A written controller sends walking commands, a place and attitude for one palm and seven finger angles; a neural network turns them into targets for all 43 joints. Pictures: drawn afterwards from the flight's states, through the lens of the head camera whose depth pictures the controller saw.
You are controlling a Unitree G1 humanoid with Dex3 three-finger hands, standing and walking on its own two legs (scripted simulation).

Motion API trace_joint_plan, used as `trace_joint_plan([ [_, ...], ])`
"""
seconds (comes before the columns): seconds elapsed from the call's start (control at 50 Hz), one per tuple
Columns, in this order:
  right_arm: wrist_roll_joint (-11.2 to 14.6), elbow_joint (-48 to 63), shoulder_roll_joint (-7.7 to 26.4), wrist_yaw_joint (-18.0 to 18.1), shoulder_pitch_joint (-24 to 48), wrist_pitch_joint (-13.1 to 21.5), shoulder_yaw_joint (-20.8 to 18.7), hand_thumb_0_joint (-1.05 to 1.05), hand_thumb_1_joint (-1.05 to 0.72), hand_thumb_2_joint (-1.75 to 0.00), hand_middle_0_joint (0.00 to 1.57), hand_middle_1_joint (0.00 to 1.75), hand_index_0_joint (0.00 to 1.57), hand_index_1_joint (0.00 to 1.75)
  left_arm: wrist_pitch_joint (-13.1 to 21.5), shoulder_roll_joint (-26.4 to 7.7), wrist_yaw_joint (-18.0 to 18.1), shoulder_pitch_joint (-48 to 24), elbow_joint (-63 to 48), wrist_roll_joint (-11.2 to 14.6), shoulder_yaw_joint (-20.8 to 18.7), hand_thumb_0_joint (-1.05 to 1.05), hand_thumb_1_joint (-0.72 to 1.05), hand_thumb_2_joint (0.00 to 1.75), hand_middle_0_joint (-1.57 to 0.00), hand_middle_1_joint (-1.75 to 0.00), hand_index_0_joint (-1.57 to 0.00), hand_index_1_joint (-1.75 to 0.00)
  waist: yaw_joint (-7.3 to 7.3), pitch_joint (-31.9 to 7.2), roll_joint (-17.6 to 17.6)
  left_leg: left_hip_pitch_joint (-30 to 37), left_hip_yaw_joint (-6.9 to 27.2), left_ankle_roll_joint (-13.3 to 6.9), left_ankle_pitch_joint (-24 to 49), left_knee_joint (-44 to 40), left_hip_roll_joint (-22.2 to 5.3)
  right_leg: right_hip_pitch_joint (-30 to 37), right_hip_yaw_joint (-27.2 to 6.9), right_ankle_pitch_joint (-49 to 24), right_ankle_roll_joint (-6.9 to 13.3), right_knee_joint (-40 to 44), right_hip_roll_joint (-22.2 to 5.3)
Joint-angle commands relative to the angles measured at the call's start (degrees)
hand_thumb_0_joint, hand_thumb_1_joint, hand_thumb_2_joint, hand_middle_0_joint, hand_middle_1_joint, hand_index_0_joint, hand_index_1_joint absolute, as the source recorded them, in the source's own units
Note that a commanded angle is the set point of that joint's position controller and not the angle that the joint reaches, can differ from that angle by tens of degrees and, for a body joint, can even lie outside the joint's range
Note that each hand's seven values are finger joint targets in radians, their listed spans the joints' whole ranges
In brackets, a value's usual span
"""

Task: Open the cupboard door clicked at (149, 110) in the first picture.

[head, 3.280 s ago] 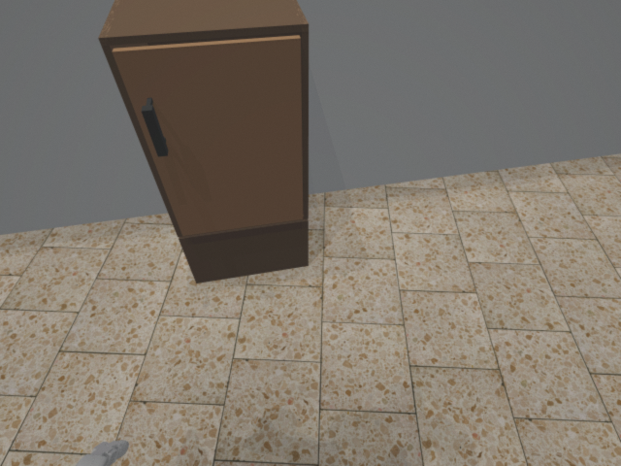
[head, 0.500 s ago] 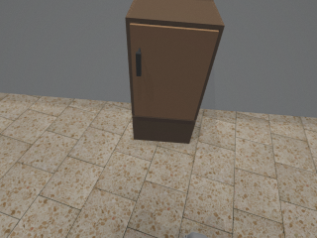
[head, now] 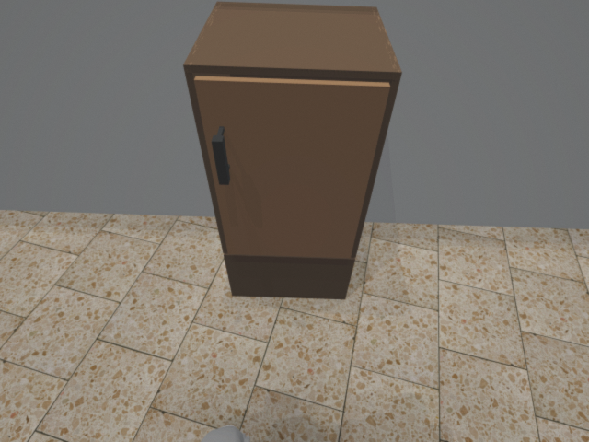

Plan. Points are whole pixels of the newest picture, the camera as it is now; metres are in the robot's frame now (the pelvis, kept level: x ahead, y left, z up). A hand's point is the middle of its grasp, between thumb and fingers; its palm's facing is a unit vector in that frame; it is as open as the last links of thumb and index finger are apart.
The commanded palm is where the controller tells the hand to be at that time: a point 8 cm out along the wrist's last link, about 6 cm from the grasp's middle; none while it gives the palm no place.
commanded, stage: take the last steps up to it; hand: left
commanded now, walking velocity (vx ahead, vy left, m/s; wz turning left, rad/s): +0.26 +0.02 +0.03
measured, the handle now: (222, 155) +0.72 +0.20 -0.04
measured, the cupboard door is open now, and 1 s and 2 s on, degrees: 0 0 0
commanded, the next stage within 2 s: come to a stop and stand still in 0.26 s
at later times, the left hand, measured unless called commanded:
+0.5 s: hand (160, 416) +0.20 +0.23 -0.18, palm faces +0.03 -0.98 -0.18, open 7.3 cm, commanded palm none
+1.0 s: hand (157, 402) +0.22 +0.24 -0.18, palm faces +0.05 -0.97 -0.22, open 7.3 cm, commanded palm none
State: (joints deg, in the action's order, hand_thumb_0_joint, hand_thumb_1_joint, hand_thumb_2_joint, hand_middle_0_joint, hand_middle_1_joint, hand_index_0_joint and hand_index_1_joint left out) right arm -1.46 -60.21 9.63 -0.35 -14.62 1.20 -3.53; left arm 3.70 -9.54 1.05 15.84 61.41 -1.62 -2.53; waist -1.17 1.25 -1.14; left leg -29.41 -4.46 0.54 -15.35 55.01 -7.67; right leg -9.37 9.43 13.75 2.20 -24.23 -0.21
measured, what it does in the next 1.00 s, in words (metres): walks ahead: left foot, then right foot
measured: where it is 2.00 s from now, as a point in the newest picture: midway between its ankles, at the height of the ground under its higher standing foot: outside the picture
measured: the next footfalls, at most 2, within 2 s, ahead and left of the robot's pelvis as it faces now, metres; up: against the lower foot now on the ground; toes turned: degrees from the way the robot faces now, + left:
left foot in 0.16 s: +0.18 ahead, +0.13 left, +0.00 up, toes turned +9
right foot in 0.62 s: +0.27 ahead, -0.09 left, +0.00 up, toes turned -7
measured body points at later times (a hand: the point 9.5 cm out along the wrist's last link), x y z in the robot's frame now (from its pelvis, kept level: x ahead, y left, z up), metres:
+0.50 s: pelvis +0.16 +0.05 +0.01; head +0.18 +0.07 +0.45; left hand +0.20 +0.28 -0.16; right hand +0.14 -0.17 -0.14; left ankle +0.14 +0.13 -0.74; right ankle +0.20 -0.09 -0.69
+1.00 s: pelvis +0.14 +0.06 -0.01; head +0.17 +0.06 +0.44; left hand +0.22 +0.29 -0.16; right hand +0.22 -0.19 -0.16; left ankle +0.12 +0.18 -0.73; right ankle +0.23 -0.08 -0.74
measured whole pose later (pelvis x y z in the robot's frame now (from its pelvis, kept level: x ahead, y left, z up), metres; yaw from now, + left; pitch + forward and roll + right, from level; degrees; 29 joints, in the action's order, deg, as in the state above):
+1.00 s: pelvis +0.14 +0.06 -0.01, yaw -1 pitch -1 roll +0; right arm -0.8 -57.4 11.2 0.4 -9.7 -1.7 -4.1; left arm -1.4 -9.8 2.1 9.6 56.7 -2.2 -3.0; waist 1.2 3.5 0.5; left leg -15.7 -1.8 1.6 -23.7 41.3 -1.8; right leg -20.9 5.3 8.3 -0.4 -30.4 -4.6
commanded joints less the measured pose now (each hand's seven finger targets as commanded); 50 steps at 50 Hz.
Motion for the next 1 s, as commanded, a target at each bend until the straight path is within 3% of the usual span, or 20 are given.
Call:
trace_joint_plan([
  [0.0,0.2,2.6,0.1,-1.0,-0.3,0.5,0.4,0.00,-0.90,-0.90,0.20,0.30,0.20,0.30,0.7,-7.1,-0.4,4.6,-0.8,-0.1,-1.3,0.00,0.90,0.90,-0.20,-0.30,-0.20,-0.30,1.51,4.6,8.1,3.7,-1.2,0.6,2.1,-10.4,0.3,-6.3,-10.6,-0.2,6.5,13.9,-15.1],
  [0.08,0.2,3.2,1.5,-0.9,0.6,1.7,0.3,0.00,-0.90,-0.90,0.20,0.30,0.20,0.30,0.2,-8.0,-0.4,5.6,-0.2,0.1,-1.7,0.00,0.90,0.90,-0.20,-0.30,-0.20,-0.30,1.12,3.9,6.0,11.3,-3.1,-0.1,2.5,-20.6,2.3,-4.2,-10.4,-1.9,5.5,8.6,-14.9],
  [0.12,0.0,0.3,5.4,-0.1,-8.8,2.4,-0.5,0.00,-0.90,-0.90,0.20,0.30,0.20,0.30,-0.4,-6.1,-0.5,5.8,-0.3,0.4,-1.4,0.00,0.90,0.90,-0.20,-0.30,-0.20,-0.30,-2.88,-0.2,-4.5,27.3,-0.3,-1.0,2.8,-28.6,1.4,-10.3,-5.7,-2.1,2.5,-7.0,-9.6],
  [0.14,-0.7,-0.8,11.1,0.6,-14.9,2.8,-1.9,0.00,-0.90,-0.90,0.20,0.30,0.20,0.30,-0.5,-2.8,-0.8,7.0,-1.5,0.9,-0.9,0.00,0.90,0.90,-0.20,-0.30,-0.20,-0.30,-4.46,-3.7,-17.8,35.0,17.5,-6.0,4.0,-35.2,-11.7,-19.7,0.1,9.4,-1.0,-23.8,-2.2],
  [0.16,-0.3,-1.4,13.3,1.1,-17.6,2.2,-2.0,0.00,-0.90,-0.90,0.20,0.30,0.20,0.30,-0.3,-2.9,-0.7,5.1,-3.0,0.6,-0.6,0.00,0.90,0.90,-0.20,-0.30,-0.20,-0.30,-4.68,-4.2,-18.8,36.1,25.9,-10.6,8.3,-40.2,-18.5,-25.6,-2.8,21.1,-1.5,-36.5,-0.1],
  [0.18,-0.2,-1.4,11.0,1.6,-14.9,2.0,-1.3,0.00,-0.90,-0.90,0.20,0.30,0.20,0.30,-0.6,-4.2,-0.4,3.6,-2.5,0.2,-0.8,0.00,0.90,0.90,-0.20,-0.30,-0.20,-0.30,-4.29,-2.8,-14.0,33.6,22.8,-11.0,10.1,-40.5,-17.5,-26.7,-6.4,18.4,-1.0,-42.2,-3.0],
  [0.24,0.2,0.8,5.6,2.0,-6.3,3.0,0.5,0.00,-0.90,-0.90,0.20,0.30,0.20,0.30,-1.2,-2.4,-1.1,2.9,-0.7,0.1,-1.0,0.00,0.90,0.90,-0.20,-0.30,-0.20,-0.30,-0.12,2.6,-3.2,21.7,12.1,-9.2,17.2,-42.1,-12.7,-23.5,-8.1,8.0,-2.3,-43.5,-6.8],
  [0.3,0.5,0.5,3.7,2.4,-5.7,3.7,0.6,0.00,-0.90,-0.90,0.20,0.30,0.20,0.30,-2.4,-0.5,-1.1,6.7,0.7,0.0,-1.0,0.00,0.90,0.90,-0.20,-0.30,-0.20,-0.30,1.96,-0.4,-3.9,21.9,4.5,-7.8,24.9,-42.1,-8.7,-20.6,-7.4,1.8,-3.4,-40.6,-6.4],
  [0.4,0.5,-0.5,3.5,3.0,-5.2,3.1,1.6,0.00,-0.90,-0.90,0.20,0.30,0.20,0.30,-3.9,0.4,-0.2,4.4,0.4,0.4,-0.1,0.00,0.90,0.90,-0.20,-0.30,-0.20,-0.30,2.65,0.7,-3.4,21.4,0.8,-8.2,42.4,-39.4,-7.7,-16.4,-7.2,-1.1,-4.3,-27.6,-5.7],
  [0.48,0.3,-2.1,4.8,3.4,-5.7,1.3,1.0,0.00,-0.90,-0.90,0.20,0.30,0.20,0.30,-4.6,-0.9,0.6,0.6,-0.9,0.5,0.1,0.00,0.90,0.90,-0.20,-0.30,-0.20,-0.30,0.94,1.2,-7.3,24.5,1.1,-7.9,46.8,-35.5,-8.3,-12.3,-4.9,1.4,-3.8,-15.9,-3.9],
  [0.54,0.4,-2.6,5.2,3.5,-6.5,-0.1,0.0,0.00,-0.90,-0.90,0.20,0.30,0.20,0.30,-4.6,-2.8,0.8,0.2,-2.1,0.3,-0.5,0.00,0.90,0.90,-0.20,-0.30,-0.20,-0.30,1.10,2.4,-7.1,24.5,2.2,-7.0,43.2,-31.9,-8.3,-9.8,-4.9,-0.7,-3.0,-9.1,-3.5],
  [0.58,0.7,-2.2,4.8,3.3,-6.6,-0.8,-0.6,0.00,-0.90,-0.90,0.20,0.30,0.20,0.30,-4.0,-5.1,1.0,3.0,-1.8,0.1,-1.2,0.00,0.90,0.90,-0.20,-0.30,-0.20,-0.30,2.44,0.7,-3.5,22.1,0.6,-4.1,33.0,-25.5,-5.5,-3.8,-5.9,-17.7,-2.7,-2.2,-5.4],
  [0.6,1.0,-1.7,3.2,3.0,-8.4,-1.1,-0.6,0.00,-0.90,-0.90,0.20,0.30,0.20,0.30,-3.4,-8.1,1.3,3.8,-2.0,-0.2,-1.8,0.00,0.90,0.90,-0.20,-0.30,-0.20,-0.30,1.96,-2.1,4.2,15.6,-1.0,-1.7,19.8,-19.7,-1.4,2.5,-13.4,-39.1,-0.1,-4.1,-11.4],
  [0.62,1.4,-1.4,1.1,2.7,-9.4,-1.4,-0.6,0.00,-0.90,-0.90,0.20,0.30,0.20,0.30,-3.1,-10.6,1.5,4.3,-1.8,-0.1,-2.2,0.00,0.90,0.90,-0.20,-0.30,-0.20,-0.30,1.65,-4.7,10.7,9.7,-3.7,0.5,-4.3,-12.4,4.3,7.3,-19.4,-59.0,5.7,-4.4,-20.8],
  [0.64,1.6,-0.6,0.8,2.8,-8.0,-2.0,-0.9,0.00,-0.90,-0.90,0.20,0.30,0.20,0.30,-3.2,-11.1,1.4,5.6,-2.0,0.2,-2.2,0.00,0.90,0.90,-0.20,-0.30,-0.20,-0.30,3.08,-6.5,11.3,9.1,-0.9,0.6,-20.3,-2.2,6.7,6.6,-19.3,-63.6,10.4,-1.9,-25.1],
  [0.68,1.3,-0.3,1.3,2.7,-5.1,-3.3,-1.0,0.00,-0.90,-0.90,0.20,0.30,0.20,0.30,-3.3,-9.5,2.1,2.4,-3.0,0.3,-2.4,0.00,0.90,0.90,-0.20,-0.30,-0.20,-0.30,3.23,-7.3,12.7,6.1,4.9,0.8,-20.0,9.6,6.5,3.8,-19.7,-53.9,11.5,0.0,-22.6],
  [0.76,0.9,0.8,1.6,2.0,-3.5,-4.2,-1.2,0.00,-0.90,-0.90,0.20,0.30,0.20,0.30,-3.9,-8.9,2.5,-2.7,-5.7,0.2,-2.6,0.00,0.90,0.90,-0.20,-0.30,-0.20,-0.30,1.77,-6.3,8.0,3.6,5.8,2.1,-13.2,12.5,5.9,0.8,-15.1,-39.4,9.1,1.3,-19.3],
  [0.9,0.8,3.2,2.0,0.9,-1.2,-3.4,-0.7,0.00,-0.90,-0.90,0.20,0.30,0.20,0.30,-4.4,-11.1,1.6,-3.4,-7.0,-0.8,-3.2,0.00,0.90,0.90,-0.20,-0.30,-0.20,-0.30,2.93,-4.1,12.3,10.8,2.2,1.7,-11.7,-7.9,6.1,-4.5,-17.3,-6.7,7.5,7.0,-16.9],
  [0.96,0.9,1.6,1.8,1.0,-7.3,-2.2,0.1,0.00,-0.90,-0.90,0.20,0.30,0.20,0.30,-5.0,-10.3,1.2,-5.8,-7.2,-0.2,-2.9,0.00,0.90,0.90,-0.20,-0.30,-0.20,-0.30,-0.35,-4.2,11.9,23.1,0.3,0.7,-2.7,-25.8,7.1,-12.4,-15.6,9.2,3.2,6.0,-12.8],
  [0.98,0.8,0.8,3.3,1.2,-9.0,-1.6,0.2,0.00,-0.90,-0.90,0.20,0.30,0.20,0.30,-5.2,-8.3,1.0,-5.5,-7.0,0.3,-2.2,0.00,0.90,0.90,-0.20,-0.30,-0.20,-0.30,-1.16,-3.8,5.8,27.3,3.0,0.5,-1.9,-32.8,5.7,-16.1,-13.6,13.7,0.7,1.6,-9.8],
])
